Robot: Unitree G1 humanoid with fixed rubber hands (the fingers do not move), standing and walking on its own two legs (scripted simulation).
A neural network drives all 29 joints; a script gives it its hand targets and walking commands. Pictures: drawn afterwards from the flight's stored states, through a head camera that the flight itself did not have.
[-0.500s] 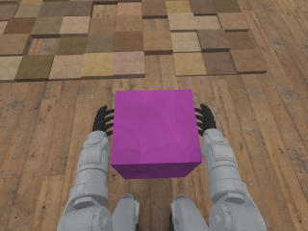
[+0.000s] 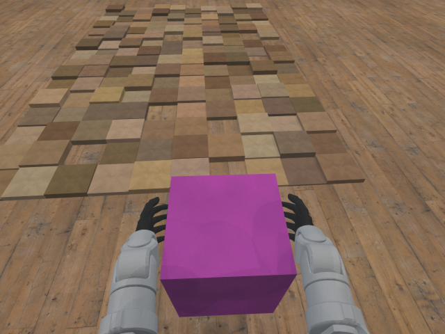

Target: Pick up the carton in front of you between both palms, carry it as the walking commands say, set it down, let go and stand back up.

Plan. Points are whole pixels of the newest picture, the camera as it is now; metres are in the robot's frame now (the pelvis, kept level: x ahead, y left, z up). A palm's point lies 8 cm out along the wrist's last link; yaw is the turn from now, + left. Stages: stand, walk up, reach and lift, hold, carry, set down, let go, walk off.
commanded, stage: reach and lift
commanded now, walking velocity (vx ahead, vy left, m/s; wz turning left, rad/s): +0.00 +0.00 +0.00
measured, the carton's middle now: (225, 248) +0.30 +0.00 -0.05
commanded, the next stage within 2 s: hold in 0.98 s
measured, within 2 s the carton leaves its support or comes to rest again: neither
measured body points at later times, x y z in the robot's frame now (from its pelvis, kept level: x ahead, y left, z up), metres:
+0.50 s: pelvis -0.01 +0.00 +0.01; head -0.02 +0.01 +0.46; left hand +0.31 +0.15 +0.03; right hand +0.30 -0.15 +0.03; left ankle +0.02 +0.13 -0.74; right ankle +0.01 -0.12 -0.74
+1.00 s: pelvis +0.01 +0.00 +0.01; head -0.02 +0.00 +0.46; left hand +0.31 +0.15 +0.04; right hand +0.31 -0.15 +0.04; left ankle +0.02 +0.13 -0.74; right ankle +0.01 -0.12 -0.74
